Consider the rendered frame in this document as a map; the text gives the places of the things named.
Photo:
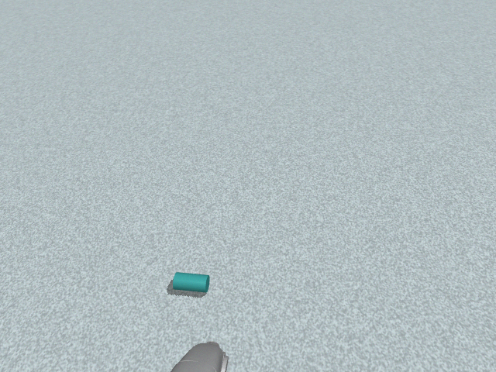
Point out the can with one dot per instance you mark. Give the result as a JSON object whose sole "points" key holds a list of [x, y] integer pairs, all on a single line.
{"points": [[191, 282]]}

